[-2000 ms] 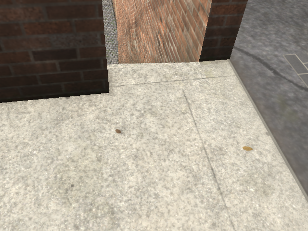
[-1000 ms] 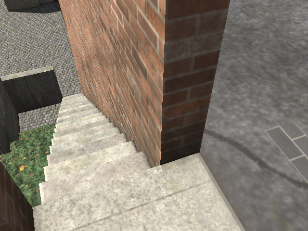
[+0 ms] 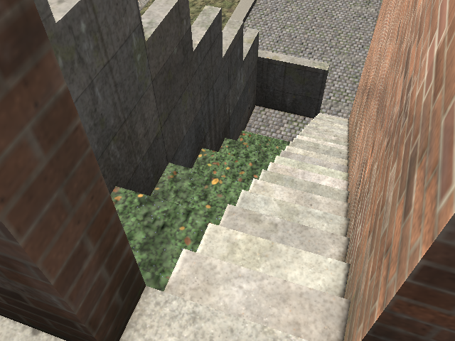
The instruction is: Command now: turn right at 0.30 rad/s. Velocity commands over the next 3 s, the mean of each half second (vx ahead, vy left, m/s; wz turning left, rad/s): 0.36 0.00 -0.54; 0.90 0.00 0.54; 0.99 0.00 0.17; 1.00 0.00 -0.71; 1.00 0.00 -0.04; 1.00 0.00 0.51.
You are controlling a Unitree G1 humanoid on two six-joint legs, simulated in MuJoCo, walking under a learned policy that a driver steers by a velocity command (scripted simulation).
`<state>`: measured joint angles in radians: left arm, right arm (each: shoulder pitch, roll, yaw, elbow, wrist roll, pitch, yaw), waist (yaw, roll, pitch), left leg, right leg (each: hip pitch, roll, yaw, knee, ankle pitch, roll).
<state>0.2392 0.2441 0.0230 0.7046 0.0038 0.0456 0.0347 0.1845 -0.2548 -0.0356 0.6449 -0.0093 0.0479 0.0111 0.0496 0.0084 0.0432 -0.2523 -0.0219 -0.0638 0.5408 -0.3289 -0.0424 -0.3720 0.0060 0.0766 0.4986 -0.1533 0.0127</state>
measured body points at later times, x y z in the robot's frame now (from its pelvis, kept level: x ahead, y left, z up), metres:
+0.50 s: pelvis +0.06 -0.08 -0.01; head +0.05 -0.10 +0.44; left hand +0.26 +0.16 -0.10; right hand +0.10 -0.38 -0.11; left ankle +0.01 +0.11 -0.66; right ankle -0.01 -0.14 -0.73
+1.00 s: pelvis +0.25 -0.14 +0.00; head +0.30 -0.14 +0.45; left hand +0.56 +0.00 -0.03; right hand +0.23 -0.40 -0.12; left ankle +0.32 -0.11 -0.73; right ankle +0.09 -0.28 -0.61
